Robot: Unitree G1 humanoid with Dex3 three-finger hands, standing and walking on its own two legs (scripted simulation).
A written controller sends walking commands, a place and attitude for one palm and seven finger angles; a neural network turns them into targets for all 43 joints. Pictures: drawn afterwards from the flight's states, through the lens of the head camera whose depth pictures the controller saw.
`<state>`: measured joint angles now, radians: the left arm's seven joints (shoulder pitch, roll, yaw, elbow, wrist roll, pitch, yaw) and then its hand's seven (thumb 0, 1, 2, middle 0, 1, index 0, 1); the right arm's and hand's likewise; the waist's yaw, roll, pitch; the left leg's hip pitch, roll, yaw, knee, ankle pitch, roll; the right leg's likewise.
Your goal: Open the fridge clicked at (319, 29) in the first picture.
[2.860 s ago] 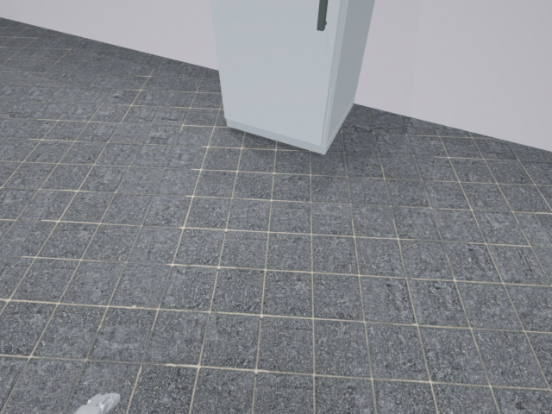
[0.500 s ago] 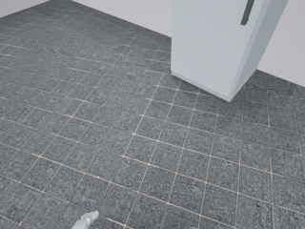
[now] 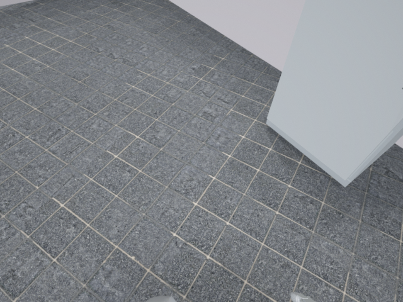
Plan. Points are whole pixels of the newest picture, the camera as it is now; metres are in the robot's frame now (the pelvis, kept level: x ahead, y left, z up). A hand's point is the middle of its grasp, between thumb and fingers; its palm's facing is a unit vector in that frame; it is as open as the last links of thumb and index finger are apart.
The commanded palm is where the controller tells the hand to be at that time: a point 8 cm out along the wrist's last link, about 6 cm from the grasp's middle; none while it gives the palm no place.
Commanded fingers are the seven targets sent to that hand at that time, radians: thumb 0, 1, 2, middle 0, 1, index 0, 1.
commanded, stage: walk to a spot facing it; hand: right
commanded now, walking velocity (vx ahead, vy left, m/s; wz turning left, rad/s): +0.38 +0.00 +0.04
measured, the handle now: out of the picture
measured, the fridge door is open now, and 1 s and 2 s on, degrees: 0 0 0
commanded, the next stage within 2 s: turn to face it in 0.84 s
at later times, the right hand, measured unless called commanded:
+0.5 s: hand (314, 296) +0.19 -0.24 -0.17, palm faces +0.03 +0.99 -0.12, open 7.4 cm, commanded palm none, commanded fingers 0.00 -0.90 -0.90 0.20 0.30 0.20 0.30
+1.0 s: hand (266, 159) +0.58 -0.15 -0.16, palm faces -0.20 +0.96 -0.20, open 7.4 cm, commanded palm none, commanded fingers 0.00 -0.90 -0.90 0.20 0.30 0.20 0.30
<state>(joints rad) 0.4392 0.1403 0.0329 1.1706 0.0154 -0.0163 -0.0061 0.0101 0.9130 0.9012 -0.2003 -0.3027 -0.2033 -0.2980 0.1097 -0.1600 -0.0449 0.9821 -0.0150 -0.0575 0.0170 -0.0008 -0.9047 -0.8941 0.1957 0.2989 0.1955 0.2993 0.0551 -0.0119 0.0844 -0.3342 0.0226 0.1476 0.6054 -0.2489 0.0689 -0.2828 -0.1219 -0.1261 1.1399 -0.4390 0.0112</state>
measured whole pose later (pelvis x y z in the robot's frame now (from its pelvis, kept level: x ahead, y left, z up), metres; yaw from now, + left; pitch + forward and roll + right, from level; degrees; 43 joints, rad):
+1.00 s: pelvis +0.43 +0.00 -0.01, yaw +12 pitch -2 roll +0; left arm 0.41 0.12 0.04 1.16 0.01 -0.01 0.01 0.01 0.91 0.90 -0.20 -0.30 -0.20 -0.30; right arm 0.12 -0.16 -0.06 0.99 -0.01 -0.05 0.00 0.00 -0.91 -0.89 0.20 0.30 0.19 0.30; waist 0.04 -0.02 0.11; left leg -0.39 0.00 0.16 0.64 -0.23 0.10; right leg -0.28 -0.13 -0.11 1.24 -0.44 0.03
